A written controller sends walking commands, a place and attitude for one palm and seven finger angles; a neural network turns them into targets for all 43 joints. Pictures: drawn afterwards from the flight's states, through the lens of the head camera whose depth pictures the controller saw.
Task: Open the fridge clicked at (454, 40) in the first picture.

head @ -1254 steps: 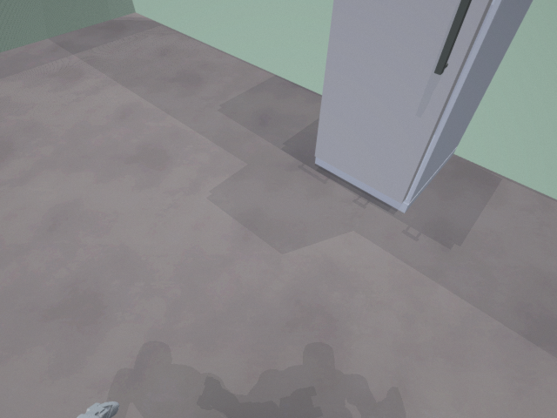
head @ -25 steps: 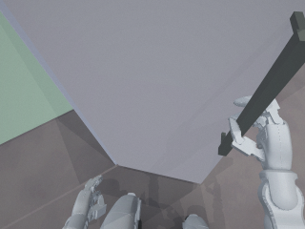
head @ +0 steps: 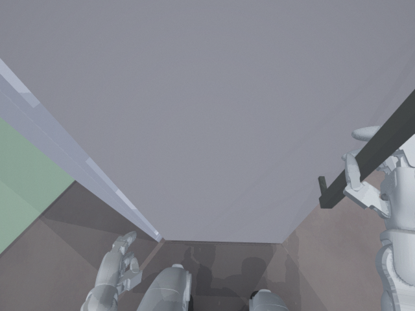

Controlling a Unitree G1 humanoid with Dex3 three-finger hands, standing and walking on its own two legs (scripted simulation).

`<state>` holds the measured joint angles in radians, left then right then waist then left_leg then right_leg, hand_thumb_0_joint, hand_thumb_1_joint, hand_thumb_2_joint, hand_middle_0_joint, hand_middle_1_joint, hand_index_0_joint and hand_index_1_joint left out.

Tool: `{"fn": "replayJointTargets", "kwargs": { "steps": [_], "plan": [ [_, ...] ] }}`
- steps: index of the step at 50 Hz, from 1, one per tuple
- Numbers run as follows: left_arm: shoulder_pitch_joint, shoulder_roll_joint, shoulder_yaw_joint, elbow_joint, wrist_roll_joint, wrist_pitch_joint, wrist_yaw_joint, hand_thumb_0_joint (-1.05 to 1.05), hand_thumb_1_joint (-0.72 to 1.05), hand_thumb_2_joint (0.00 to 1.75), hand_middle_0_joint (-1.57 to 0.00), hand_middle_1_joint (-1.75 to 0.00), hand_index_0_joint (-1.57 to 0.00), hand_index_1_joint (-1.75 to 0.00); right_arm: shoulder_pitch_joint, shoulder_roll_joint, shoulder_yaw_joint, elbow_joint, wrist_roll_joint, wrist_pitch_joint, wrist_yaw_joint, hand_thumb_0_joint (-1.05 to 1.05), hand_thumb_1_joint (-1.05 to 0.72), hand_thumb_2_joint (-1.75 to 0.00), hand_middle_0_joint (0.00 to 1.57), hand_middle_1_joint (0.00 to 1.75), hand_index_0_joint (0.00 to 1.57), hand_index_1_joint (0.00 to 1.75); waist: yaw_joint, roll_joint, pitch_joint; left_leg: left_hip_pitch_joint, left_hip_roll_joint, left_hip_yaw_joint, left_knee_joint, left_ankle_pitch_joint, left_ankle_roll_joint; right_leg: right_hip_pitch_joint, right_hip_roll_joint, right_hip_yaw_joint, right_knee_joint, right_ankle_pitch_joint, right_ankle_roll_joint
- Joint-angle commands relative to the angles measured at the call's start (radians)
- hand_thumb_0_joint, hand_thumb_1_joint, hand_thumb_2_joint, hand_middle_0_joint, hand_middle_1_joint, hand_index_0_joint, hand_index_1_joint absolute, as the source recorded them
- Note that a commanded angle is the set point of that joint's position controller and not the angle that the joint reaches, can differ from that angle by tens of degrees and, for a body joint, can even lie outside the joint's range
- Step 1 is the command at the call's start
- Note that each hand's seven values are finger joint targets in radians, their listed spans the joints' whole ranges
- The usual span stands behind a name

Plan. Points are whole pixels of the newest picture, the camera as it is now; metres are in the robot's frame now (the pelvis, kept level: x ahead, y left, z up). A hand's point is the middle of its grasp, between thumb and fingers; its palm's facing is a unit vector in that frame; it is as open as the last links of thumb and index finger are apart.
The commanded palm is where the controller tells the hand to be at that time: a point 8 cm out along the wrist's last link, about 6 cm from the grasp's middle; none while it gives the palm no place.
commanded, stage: walk backward, drawing the door open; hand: right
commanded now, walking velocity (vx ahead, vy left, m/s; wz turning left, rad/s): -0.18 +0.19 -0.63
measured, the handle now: (365, 145) +0.34 -0.21 +0.14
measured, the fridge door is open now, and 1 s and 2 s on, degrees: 58 63 63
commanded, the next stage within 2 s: stop walking and hold the door back in 0.10 s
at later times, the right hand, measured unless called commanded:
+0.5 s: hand (348, 216) +0.24 -0.17 +0.13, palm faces +0.49 +0.86 -0.16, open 5.6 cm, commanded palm +0.21 -0.21 +0.12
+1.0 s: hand (352, 193) +0.27 -0.18 +0.13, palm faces +0.46 +0.86 -0.22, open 5.5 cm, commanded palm +0.22 -0.23 +0.12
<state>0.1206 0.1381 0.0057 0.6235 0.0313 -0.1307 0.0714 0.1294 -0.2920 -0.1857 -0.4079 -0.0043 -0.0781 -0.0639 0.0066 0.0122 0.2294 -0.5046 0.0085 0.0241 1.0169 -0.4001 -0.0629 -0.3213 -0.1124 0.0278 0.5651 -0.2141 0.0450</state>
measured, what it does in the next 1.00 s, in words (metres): steps to the left, turning right: left foot, then right foot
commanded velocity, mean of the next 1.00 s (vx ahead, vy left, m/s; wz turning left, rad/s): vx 0.09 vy -0.06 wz -0.12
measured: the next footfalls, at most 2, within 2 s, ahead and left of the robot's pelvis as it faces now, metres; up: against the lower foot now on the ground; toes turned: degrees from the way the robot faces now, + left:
left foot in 0.12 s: +0.08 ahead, +0.23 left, +0.00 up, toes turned -3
right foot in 0.42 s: -0.01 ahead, +0.03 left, +0.00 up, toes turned -21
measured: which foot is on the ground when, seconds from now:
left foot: up 0.00-0.10, down 0.12-0.42, up 0.44-0.72, down 0.74-1.00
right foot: down 0.00-0.12, up 0.14-0.40, down 0.42-0.74, up 0.76-1.00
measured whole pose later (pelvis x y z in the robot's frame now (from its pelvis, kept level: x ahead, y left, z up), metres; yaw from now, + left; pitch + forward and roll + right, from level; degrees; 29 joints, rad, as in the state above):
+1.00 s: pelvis -0.08 +0.13 +0.00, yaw -17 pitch -2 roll -1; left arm 0.24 0.32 0.01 0.75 -0.03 -0.06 0.11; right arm -0.65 -0.35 -0.21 0.77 0.00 -0.15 -0.03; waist 0.05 0.01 0.10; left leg -0.22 0.08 0.02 0.53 -0.27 -0.04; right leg -0.33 -0.02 -0.08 0.65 -0.33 0.01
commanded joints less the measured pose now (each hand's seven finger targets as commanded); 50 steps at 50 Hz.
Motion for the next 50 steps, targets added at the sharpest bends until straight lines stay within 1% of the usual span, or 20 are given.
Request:
{"fn": "replayJointTargets", "kwargs": {
  "steps": [1, 4, 5, 6, 8, 12, 16, 19, 20, 21, 22, 27, 35, 36, 37, 38, 39, 43, 47, 50],
  "plan": [
    [-0.012, 0.168, 0.058, -0.142, -0.027, -0.054, 0.009, 0.00, 0.90, 0.90, -0.20, -0.30, -0.20, -0.30, -0.125, -0.113, -0.086, -0.259, 0.024, -0.097, -0.026, 0.00, -0.90, -0.90, 0.45, 1.40, 0.45, 1.40, 0.001, -0.363, -0.405, 0.276, -0.015, 0.034, -0.265, 0.057, 0.003, 0.060, -0.132, 0.105, -0.244, -0.015, -0.117],
    [-0.020, 0.154, 0.044, -0.173, -0.043, -0.044, 0.005, 0.00, 0.90, 0.90, -0.20, -0.30, -0.20, -0.30, -0.136, -0.157, -0.121, -0.229, 0.026, -0.093, -0.041, 0.00, -0.90, -0.90, 0.45, 1.40, 0.45, 1.40, -0.021, -0.211, -0.396, 0.454, -0.020, 0.074, -0.552, 0.073, 0.006, -0.079, -0.032, 0.065, -0.091, -0.262, -0.080],
    [-0.011, 0.114, 0.037, -0.167, -0.049, -0.037, 0.005, 0.00, 0.90, 0.90, -0.20, -0.30, -0.20, -0.30, -0.149, -0.198, -0.140, -0.251, 0.027, -0.089, -0.046, 0.00, -0.90, -0.90, 0.45, 1.40, 0.45, 1.40, -0.013, 0.053, -0.396, 0.400, 0.116, -0.055, -0.722, 0.063, 0.050, -0.079, 0.084, -0.028, 0.161, -0.282, -0.028],
    [-0.035, 0.095, 0.037, -0.169, -0.050, -0.038, 0.010, 0.00, 0.90, 0.90, -0.20, -0.30, -0.20, -0.30, -0.141, -0.285, -0.217, -0.248, 0.026, -0.079, -0.059, 0.00, -0.90, -0.90, 0.45, 1.40, 0.45, 1.40, -0.030, 0.323, -0.386, 0.336, 0.328, -0.301, -0.768, 0.149, 0.166, -0.187, 0.158, -0.077, 0.520, -0.388, 0.004],
    [-0.043, 0.095, 0.009, -0.141, -0.014, -0.053, 0.009, 0.00, 0.90, 0.90, -0.20, -0.30, -0.20, -0.30, -0.156, -0.313, -0.254, -0.237, 0.023, -0.094, -0.067, 0.00, -0.90, -0.90, 0.45, 1.40, 0.45, 1.40, -0.029, 0.191, -0.377, 0.380, 0.406, -0.214, -0.670, 0.617, 0.243, -0.301, 0.097, -0.029, 0.762, -0.410, -0.003],
    [-0.067, 0.117, 0.017, -0.117, -0.032, -0.017, 0.031, 0.00, 0.90, 0.90, -0.20, -0.30, -0.20, -0.30, -0.208, -0.223, -0.201, -0.022, 0.035, -0.078, -0.069, 0.00, -0.90, -0.90, 0.45, 1.40, 0.45, 1.40, -0.008, 0.163, -0.374, 0.440, 0.342, -0.049, -0.551, 0.903, 0.206, -0.204, 0.070, -0.088, 0.561, -0.352, 0.014],
    [-0.048, 0.154, 0.018, -0.100, -0.033, -0.007, 0.052, 0.00, 0.90, 0.90, -0.20, -0.30, -0.20, -0.30, -0.479, -0.226, -0.150, 0.140, 0.031, -0.086, -0.088, 0.00, -0.90, -0.90, 0.45, 1.40, 0.45, 1.40, -0.015, 0.171, -0.426, 0.439, 0.379, -0.110, -0.528, 0.893, 0.178, -0.045, 0.097, -0.089, 0.224, -0.272, -0.021],
    [-0.020, 0.177, 0.020, -0.115, -0.041, 0.013, 0.038, 0.00, 0.90, 0.90, -0.20, -0.30, -0.20, -0.30, -0.587, -0.201, -0.089, 0.127, 0.030, -0.107, -0.085, 0.00, -0.90, -0.90, 0.45, 1.40, 0.45, 1.40, 0.008, 0.074, -0.498, 0.409, 0.332, -0.064, -0.413, 0.721, 0.124, 0.149, 0.123, -0.113, -0.110, -0.035, -0.033],
    [-0.029, 0.201, 0.030, -0.128, -0.042, 0.020, 0.034, 0.00, 0.90, 0.90, -0.20, -0.30, -0.20, -0.30, -0.604, -0.198, -0.079, 0.120, 0.035, -0.115, -0.086, 0.00, -0.90, -0.90, 0.45, 1.40, 0.45, 1.40, 0.009, -0.033, -0.502, 0.302, 0.259, -0.024, -0.313, 0.570, 0.089, 0.254, 0.039, -0.030, -0.179, 0.097, -0.062],
    [-0.043, 0.234, 0.037, -0.150, -0.051, 0.018, 0.032, 0.00, 0.90, 0.90, -0.20, -0.30, -0.20, -0.30, -0.644, -0.166, -0.039, 0.096, 0.050, -0.127, -0.085, 0.00, -0.90, -0.90, 0.45, 1.40, 0.45, 1.40, 0.004, -0.305, -0.490, 0.100, 0.135, 0.054, -0.166, 0.135, 0.031, 0.375, -0.162, 0.191, -0.198, 0.426, -0.143],
    [-0.028, 0.212, 0.028, -0.160, -0.059, 0.030, 0.018, 0.00, 0.90, 0.90, -0.20, -0.30, -0.20, -0.30, -0.648, -0.150, -0.005, 0.093, 0.038, -0.128, -0.084, 0.00, -0.90, -0.90, 0.45, 1.40, 0.45, 1.40, -0.020, -0.420, -0.485, 0.018, 0.071, 0.030, -0.031, -0.241, 0.019, 0.385, -0.265, 0.290, -0.158, 0.790, -0.243],
    [-0.005, 0.220, 0.029, -0.103, -0.062, 0.018, 0.014, 0.00, 0.90, 0.90, -0.20, -0.30, -0.20, -0.30, -0.878, -0.168, 0.006, 0.289, 0.029, -0.098, -0.074, 0.00, -0.90, -0.90, 0.45, 1.40, 0.45, 1.40, 0.019, -0.146, -0.458, 0.021, 0.045, 0.006, -0.043, -0.014, 0.019, 0.338, -0.171, 0.178, -0.167, 0.448, -0.226],
    [-0.014, 0.219, -0.006, -0.064, -0.055, 0.032, 0.042, 0.00, 0.90, 0.90, -0.20, -0.30, -0.20, -0.30, -1.123, -0.238, -0.007, 0.681, 0.037, -0.061, -0.057, 0.00, -0.90, -0.90, 0.45, 1.40, 0.45, 1.40, -0.025, -0.138, -0.448, 0.441, 0.006, 0.056, -0.541, 0.001, 0.055, 0.036, -0.066, 0.043, -0.195, -0.352, -0.136],
    [0.002, 0.221, 0.000, -0.058, -0.053, 0.039, 0.044, 0.00, 0.90, 0.90, -0.20, -0.30, -0.20, -0.30, -1.144, -0.274, -0.021, 0.743, 0.030, -0.059, -0.054, 0.00, -0.90, -0.90, 0.45, 1.40, 0.45, 1.40, -0.020, -0.020, -0.418, 0.455, 0.090, -0.109, -0.657, -0.093, 0.106, -0.047, 0.002, -0.007, -0.047, -0.356, -0.100],
    [0.002, 0.208, 0.005, -0.062, -0.049, 0.049, 0.043, 0.00, 0.90, 0.90, -0.20, -0.30, -0.20, -0.30, -1.155, -0.301, -0.029, 0.783, 0.034, -0.057, -0.049, 0.00, -0.90, -0.90, 0.45, 1.40, 0.45, 1.40, -0.023, 0.212, -0.366, 0.441, 0.285, -0.449, -0.799, -0.246, 0.207, -0.190, 0.085, -0.058, 0.179, -0.312, -0.052],
    [-0.017, 0.223, 0.011, -0.060, -0.047, 0.041, 0.047, 0.00, 0.90, 0.90, -0.20, -0.30, -0.20, -0.30, -1.185, -0.334, -0.066, 0.815, 0.044, -0.056, -0.051, 0.00, -0.90, -0.90, 0.45, 1.40, 0.45, 1.40, -0.049, 0.246, -0.296, 0.409, 0.424, -0.599, -0.866, -0.162, 0.275, -0.286, 0.104, -0.029, 0.390, -0.286, -0.023],
    [0.001, 0.236, 0.015, -0.038, -0.036, 0.028, 0.044, 0.00, 0.90, 0.90, -0.20, -0.30, -0.20, -0.30, -1.200, -0.352, -0.102, 0.823, 0.048, -0.078, -0.050, 0.00, -0.90, -0.90, 0.45, 1.40, 0.45, 1.40, -0.037, 0.104, -0.333, 0.413, 0.418, -0.506, -0.819, 0.056, 0.270, -0.249, 0.082, 0.002, 0.474, -0.233, -0.012],
    [0.046, 0.223, 0.014, -0.009, -0.059, 0.018, 0.040, 0.00, 0.90, 0.90, -0.20, -0.30, -0.20, -0.30, -1.201, -0.375, -0.128, 0.975, 0.023, -0.101, -0.035, 0.00, -0.90, -0.90, 0.45, 1.40, 0.45, 1.40, -0.030, 0.190, -0.425, 0.516, 0.297, -0.225, -0.653, 0.408, 0.190, -0.233, 0.086, -0.032, 0.384, -0.175, -0.021],
    [0.055, 0.229, 0.018, -0.009, -0.059, 0.022, 0.046, 0.00, 0.90, 0.90, -0.20, -0.30, -0.20, -0.30, -1.153, -0.425, -0.172, 1.039, 0.017, -0.118, -0.027, 0.00, -0.90, -0.90, 0.45, 1.40, 0.45, 1.40, -0.044, 0.180, -0.404, 0.440, 0.256, -0.139, -0.638, 0.405, 0.164, -0.033, 0.114, -0.153, 0.073, -0.135, -0.036],
    [0.072, 0.245, 0.038, -0.011, -0.058, 0.016, 0.042, 0.00, 0.90, 0.90, -0.20, -0.30, -0.20, -0.30, -1.156, -0.362, -0.137, 0.966, 0.025, -0.135, -0.020, 0.00, -0.90, -0.90, 0.45, 1.40, 0.45, 1.40, -0.007, 0.125, -0.442, 0.334, 0.198, -0.103, -0.567, 0.277, 0.123, 0.190, 0.111, -0.157, -0.117, 0.040, -0.033]
  ]
}}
